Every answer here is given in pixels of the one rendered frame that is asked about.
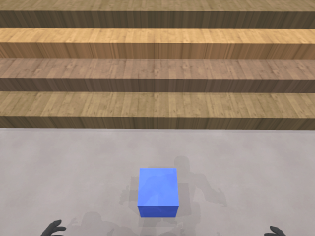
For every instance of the left robot hand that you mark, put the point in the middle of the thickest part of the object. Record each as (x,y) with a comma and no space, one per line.
(52,228)

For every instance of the carton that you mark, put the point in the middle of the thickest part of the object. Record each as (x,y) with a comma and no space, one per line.
(158,193)

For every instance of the right robot hand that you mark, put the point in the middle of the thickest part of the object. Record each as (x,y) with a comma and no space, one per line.
(276,231)

